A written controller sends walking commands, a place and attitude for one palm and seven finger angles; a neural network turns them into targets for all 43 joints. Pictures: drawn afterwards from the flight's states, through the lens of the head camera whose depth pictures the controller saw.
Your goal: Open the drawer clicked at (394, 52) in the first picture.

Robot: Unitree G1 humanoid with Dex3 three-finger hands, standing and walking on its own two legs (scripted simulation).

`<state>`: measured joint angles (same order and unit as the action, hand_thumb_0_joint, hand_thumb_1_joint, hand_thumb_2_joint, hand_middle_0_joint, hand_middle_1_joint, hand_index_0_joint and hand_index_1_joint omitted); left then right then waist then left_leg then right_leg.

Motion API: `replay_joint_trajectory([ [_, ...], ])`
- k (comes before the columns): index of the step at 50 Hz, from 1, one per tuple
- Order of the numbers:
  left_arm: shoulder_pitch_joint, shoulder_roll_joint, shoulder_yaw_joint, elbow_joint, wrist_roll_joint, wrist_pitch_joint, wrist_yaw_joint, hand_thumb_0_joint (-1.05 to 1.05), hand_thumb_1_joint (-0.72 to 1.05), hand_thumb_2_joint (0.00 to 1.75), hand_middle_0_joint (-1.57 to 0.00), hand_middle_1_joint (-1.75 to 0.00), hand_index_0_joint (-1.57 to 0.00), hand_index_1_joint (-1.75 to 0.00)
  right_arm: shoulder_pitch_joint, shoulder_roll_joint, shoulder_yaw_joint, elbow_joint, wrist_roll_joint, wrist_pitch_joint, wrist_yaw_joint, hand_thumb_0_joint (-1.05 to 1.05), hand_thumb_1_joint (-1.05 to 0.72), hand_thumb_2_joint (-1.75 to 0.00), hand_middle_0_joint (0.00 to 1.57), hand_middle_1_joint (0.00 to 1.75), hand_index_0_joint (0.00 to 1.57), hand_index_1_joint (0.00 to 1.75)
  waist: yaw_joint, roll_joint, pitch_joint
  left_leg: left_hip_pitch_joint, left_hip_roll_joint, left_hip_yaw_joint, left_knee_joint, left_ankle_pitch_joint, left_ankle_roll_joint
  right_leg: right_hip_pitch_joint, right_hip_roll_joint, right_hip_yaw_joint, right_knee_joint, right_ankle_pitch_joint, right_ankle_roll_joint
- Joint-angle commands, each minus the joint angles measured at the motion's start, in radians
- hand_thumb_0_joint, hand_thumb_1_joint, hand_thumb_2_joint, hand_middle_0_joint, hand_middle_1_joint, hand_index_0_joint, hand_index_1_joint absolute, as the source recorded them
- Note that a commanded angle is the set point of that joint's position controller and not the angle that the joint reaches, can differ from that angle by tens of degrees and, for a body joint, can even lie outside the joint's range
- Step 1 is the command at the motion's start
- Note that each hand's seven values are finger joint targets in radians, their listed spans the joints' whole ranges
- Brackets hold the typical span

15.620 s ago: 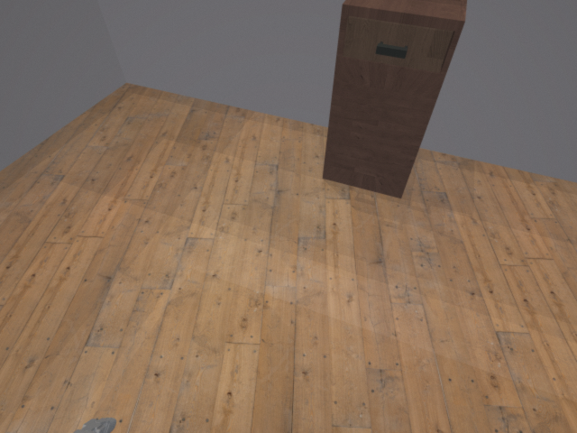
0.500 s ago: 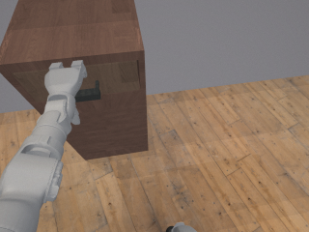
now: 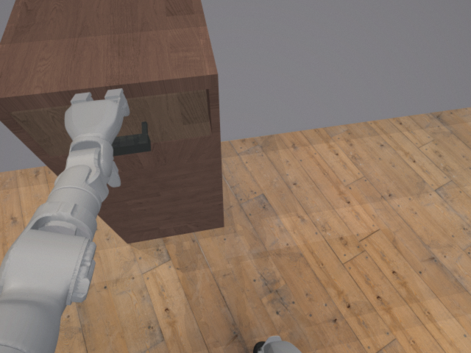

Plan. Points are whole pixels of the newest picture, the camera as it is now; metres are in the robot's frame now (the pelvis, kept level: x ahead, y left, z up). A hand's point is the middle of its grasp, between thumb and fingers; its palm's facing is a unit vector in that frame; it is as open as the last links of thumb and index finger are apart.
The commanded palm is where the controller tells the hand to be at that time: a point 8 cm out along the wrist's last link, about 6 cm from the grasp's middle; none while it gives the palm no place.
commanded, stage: re-aim the fingers above the handle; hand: left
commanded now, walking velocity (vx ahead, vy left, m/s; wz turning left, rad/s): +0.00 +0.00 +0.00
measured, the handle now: (123, 137) +0.54 +0.20 -0.02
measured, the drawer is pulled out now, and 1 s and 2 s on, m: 0.00 0.00 0.00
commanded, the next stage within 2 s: lower the fingers behind the handle in 0.90 s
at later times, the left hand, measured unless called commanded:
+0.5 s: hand (113, 141) +0.49 +0.19 +0.03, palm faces -0.03 -0.01 -1.00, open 13.8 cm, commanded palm +0.47 +0.20 +0.09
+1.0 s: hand (109, 144) +0.48 +0.20 +0.04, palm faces -0.02 -0.02 -1.00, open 13.8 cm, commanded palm +0.46 +0.20 +0.09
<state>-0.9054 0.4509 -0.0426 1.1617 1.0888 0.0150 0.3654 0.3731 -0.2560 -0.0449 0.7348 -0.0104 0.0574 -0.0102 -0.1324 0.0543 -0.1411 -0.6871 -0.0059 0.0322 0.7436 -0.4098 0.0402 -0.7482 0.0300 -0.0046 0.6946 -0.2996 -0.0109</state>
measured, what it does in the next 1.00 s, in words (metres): stands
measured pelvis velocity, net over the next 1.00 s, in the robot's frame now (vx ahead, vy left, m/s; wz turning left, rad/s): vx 0.00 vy -0.01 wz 0.01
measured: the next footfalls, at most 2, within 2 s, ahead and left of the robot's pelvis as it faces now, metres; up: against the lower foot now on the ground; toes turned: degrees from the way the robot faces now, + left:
none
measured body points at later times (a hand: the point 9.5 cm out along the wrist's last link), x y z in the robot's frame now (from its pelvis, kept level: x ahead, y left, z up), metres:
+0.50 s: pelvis +0.00 -0.01 +0.00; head +0.10 -0.01 +0.44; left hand +0.49 +0.19 +0.09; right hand +0.03 -0.27 -0.13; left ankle -0.05 +0.09 -0.71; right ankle +0.01 -0.12 -0.71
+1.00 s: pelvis +0.00 -0.01 +0.00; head +0.09 -0.02 +0.44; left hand +0.48 +0.20 +0.09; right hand +0.02 -0.29 -0.13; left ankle -0.05 +0.09 -0.71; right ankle +0.01 -0.12 -0.71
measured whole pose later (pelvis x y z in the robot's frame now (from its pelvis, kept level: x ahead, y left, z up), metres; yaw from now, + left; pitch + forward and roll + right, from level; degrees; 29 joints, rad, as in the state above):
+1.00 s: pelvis +0.00 -0.01 +0.00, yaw +1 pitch +19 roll -1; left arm -0.83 0.42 -0.06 1.08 1.09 0.00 0.37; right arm 0.35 -0.26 -0.07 0.74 -0.01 0.06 -0.01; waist -0.10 0.05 -0.14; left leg -0.63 0.00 0.02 0.71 -0.40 0.02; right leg -0.70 0.03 -0.02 0.67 -0.30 -0.03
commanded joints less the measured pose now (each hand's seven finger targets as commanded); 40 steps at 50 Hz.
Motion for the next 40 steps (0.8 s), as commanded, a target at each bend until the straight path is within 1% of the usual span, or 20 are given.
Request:
replay_joint_trajectory([
  [1,-0.456,0.246,0.046,-0.192,-0.002,0.015,0.039,0.00,-0.50,0.30,-0.30,-1.20,-0.30,-1.20,0.137,-0.167,-0.061,-0.051,-0.003,-0.016,-0.015,0.00,-0.90,-0.90,0.20,0.30,0.20,0.30,-0.013,0.021,-0.430,0.243,0.000,-0.033,-0.047,0.521,-0.006,0.265,0.022,-0.007,-0.038,0.353,-0.020],
  [2,-0.472,0.218,0.019,-0.193,0.002,0.018,0.038,0.00,-0.50,0.30,-0.30,-1.20,-0.30,-1.20,0.135,-0.166,-0.059,-0.051,-0.003,-0.016,-0.016,0.00,-0.90,-0.90,0.20,0.30,0.20,0.30,-0.019,0.014,-0.423,0.242,0.000,-0.035,-0.049,0.520,-0.007,0.260,0.023,-0.011,-0.037,0.347,-0.019],
  [4,-0.494,0.209,0.019,-0.217,-0.004,0.013,0.036,0.00,-0.50,0.30,-0.30,-1.20,-0.30,-1.20,0.138,-0.164,-0.064,-0.050,-0.005,-0.017,-0.015,0.00,-0.90,-0.90,0.20,0.30,0.20,0.30,-0.023,0.022,-0.446,0.270,0.004,-0.038,-0.044,0.560,-0.009,0.262,0.023,-0.011,-0.037,0.365,-0.020],
  [9,-0.454,0.190,0.020,-0.250,-0.008,0.008,0.029,0.00,-0.50,0.30,-0.30,-1.20,-0.30,-1.20,0.133,-0.160,-0.068,-0.056,-0.008,-0.011,-0.009,0.00,-0.90,-0.90,0.20,0.30,0.20,0.30,-0.005,0.035,-0.471,0.312,0.009,-0.046,-0.034,0.656,-0.015,0.267,0.025,-0.012,-0.032,0.396,-0.020],
  [10,-0.438,0.175,0.010,-0.258,-0.007,0.009,0.029,0.00,-0.50,0.30,-0.30,-1.20,-0.30,-1.20,0.135,-0.156,-0.068,-0.058,-0.008,-0.010,-0.006,0.00,-0.90,-0.90,0.20,0.30,0.20,0.30,-0.001,0.060,-0.469,0.321,0.010,-0.046,-0.034,0.670,-0.017,0.259,0.024,-0.014,-0.031,0.396,-0.019],
  [12,-0.402,0.185,0.025,-0.237,-0.005,0.018,0.032,0.00,-0.50,0.30,-0.30,-1.20,-0.30,-1.20,0.126,-0.158,-0.067,-0.056,-0.007,-0.004,-0.004,0.00,-0.90,-0.90,0.20,0.30,0.20,0.30,0.004,0.019,-0.443,0.297,0.010,-0.041,-0.037,0.646,-0.015,0.270,0.026,-0.015,-0.034,0.393,-0.018],
  [16,-0.421,0.165,0.006,-0.243,-0.003,0.029,0.040,0.00,-0.50,0.30,-0.30,-1.20,-0.30,-1.20,0.113,-0.153,-0.064,-0.061,-0.003,-0.001,-0.005,0.00,-0.90,-0.90,0.20,0.30,0.20,0.30,0.000,0.014,-0.412,0.275,0.004,-0.034,-0.055,0.583,-0.012,0.282,0.024,-0.012,-0.044,0.381,-0.021],
  [17,-0.413,0.189,0.026,-0.240,-0.001,0.032,0.043,0.00,-0.50,0.30,-0.30,-1.20,-0.30,-1.20,0.107,-0.155,-0.063,-0.062,-0.003,-0.002,-0.007,0.00,-0.90,-0.90,0.20,0.30,0.20,0.30,0.007,0.010,-0.414,0.270,0.003,-0.034,-0.059,0.577,-0.012,0.289,0.023,-0.012,-0.043,0.377,-0.022],
  [19,-0.457,0.189,0.021,-0.268,-0.001,0.029,0.045,0.00,-0.50,0.30,-0.30,-1.20,-0.30,-1.20,0.103,-0.153,-0.064,-0.063,-0.005,-0.002,-0.010,0.00,-0.90,-0.90,0.20,0.30,0.20,0.30,-0.002,0.012,-0.429,0.273,0.001,-0.030,-0.060,0.564,-0.009,0.305,0.021,-0.007,-0.047,0.387,-0.022],
  [23,-0.443,0.172,0.003,-0.235,0.001,0.039,0.045,0.00,-0.50,0.30,-0.30,-1.20,-0.30,-1.20,0.101,-0.152,-0.060,-0.062,-0.001,-0.005,-0.012,0.00,-0.90,-0.90,0.20,0.30,0.20,0.30,-0.008,-0.009,-0.405,0.257,-0.004,-0.027,-0.067,0.524,-0.007,0.305,0.021,-0.006,-0.051,0.376,-0.020],
  [25,-0.463,0.199,0.020,-0.237,-0.001,0.035,0.045,0.00,-0.50,0.30,-0.30,-1.20,-0.30,-1.20,0.101,-0.151,-0.059,-0.061,-0.003,-0.007,-0.018,0.00,-0.90,-0.90,0.20,0.30,0.20,0.30,-0.008,-0.012,-0.431,0.244,-0.009,-0.020,-0.069,0.504,-0.002,0.338,0.017,0.002,-0.052,0.392,-0.018],
  [27,-0.433,0.222,0.034,-0.194,-0.001,0.043,0.040,0.00,-0.50,0.30,-0.30,-1.20,-0.30,-1.20,0.094,-0.154,-0.053,-0.058,-0.001,-0.007,-0.021,0.00,-0.90,-0.90,0.20,0.30,0.20,0.30,-0.003,-0.024,-0.395,0.207,-0.015,-0.009,-0.073,0.456,-0.001,0.344,0.014,0.006,-0.059,0.381,-0.017],
  [28,-0.442,0.253,0.052,-0.202,0.002,0.043,0.040,0.00,-0.50,0.30,-0.30,-1.20,-0.30,-1.20,0.095,-0.157,-0.051,-0.059,0.001,-0.008,-0.024,0.00,-0.90,-0.90,0.20,0.30,0.20,0.30,0.000,-0.029,-0.406,0.193,-0.016,-0.009,-0.075,0.448,0.000,0.360,0.013,0.010,-0.054,0.388,-0.016],
  [30,-0.454,0.217,0.020,-0.215,0.002,0.035,0.033,0.00,-0.50,0.30,-0.30,-1.20,-0.30,-1.20,0.099,-0.151,-0.054,-0.065,0.001,-0.013,-0.025,0.00,-0.90,-0.90,0.20,0.30,0.20,0.30,-0.006,-0.003,-0.422,0.207,-0.016,-0.008,-0.071,0.468,0.001,0.360,0.011,0.011,-0.054,0.407,-0.016],
  [33,-0.412,0.240,0.046,-0.235,-0.004,0.020,0.020,0.00,-0.50,0.30,-0.30,-1.20,-0.30,-1.20,0.104,-0.152,-0.059,-0.069,0.000,-0.015,-0.024,0.00,-0.90,-0.90,0.20,0.30,0.20,0.30,0.010,-0.005,-0.462,0.221,-0.015,-0.005,-0.060,0.515,0.000,0.386,0.012,0.015,-0.044,0.451,-0.014],
  [34,-0.398,0.217,0.034,-0.238,-0.010,0.013,0.013,0.00,-0.50,0.30,-0.30,-1.20,-0.30,-1.20,0.103,-0.151,-0.061,-0.072,-0.002,-0.014,-0.022,0.00,-0.90,-0.90,0.20,0.30,0.20,0.30,0.010,-0.005,-0.473,0.226,-0.016,-0.005,-0.058,0.539,0.000,0.400,0.012,0.015,-0.045,0.474,-0.016],
  [37,-0.362,0.232,0.046,-0.236,-0.009,0.005,0.009,0.00,-0.50,0.30,-0.30,-1.20,-0.30,-1.20,0.105,-0.156,-0.061,-0.071,0.001,-0.014,-0.023,0.00,-0.90,-0.90,0.20,0.30,0.20,0.30,0.015,-0.032,-0.437,0.201,-0.016,-0.002,-0.061,0.513,0.003,0.396,0.012,0.016,-0.049,0.470,-0.012],
  [38,-0.364,0.213,0.033,-0.253,-0.010,0.000,0.010,0.00,-0.50,0.30,-0.30,-1.20,-0.30,-1.20,0.104,-0.153,-0.065,-0.071,0.002,-0.016,-0.021,0.00,-0.90,-0.90,0.20,0.30,0.20,0.30,0.011,-0.021,-0.437,0.209,-0.016,-0.001,-0.062,0.513,0.003,0.392,0.012,0.017,-0.052,0.472,-0.012],
  [39,-0.355,0.240,0.061,-0.263,-0.012,-0.007,0.011,0.00,-0.50,0.30,-0.30,-1.20,-0.30,-1.20,0.101,-0.155,-0.066,-0.071,0.000,-0.015,-0.021,0.00,-0.90,-0.90,0.20,0.30,0.20,0.30,0.019,-0.025,-0.451,0.211,-0.017,-0.001,-0.059,0.536,0.003,0.408,0.011,0.018,-0.050,0.487,-0.014],
  [40,-0.357,0.234,0.050,-0.275,-0.008,-0.011,0.014,0.00,-0.50,0.30,-0.30,-1.20,-0.30,-1.20,0.103,-0.153,-0.066,-0.070,0.002,-0.014,-0.021,0.00,-0.90,-0.90,0.20,0.30,0.20,0.30,0.018,-0.006,-0.453,0.214,-0.017,-0.001,-0.059,0.533,0.002,0.402,0.010,0.019,-0.046,0.486,-0.013],
])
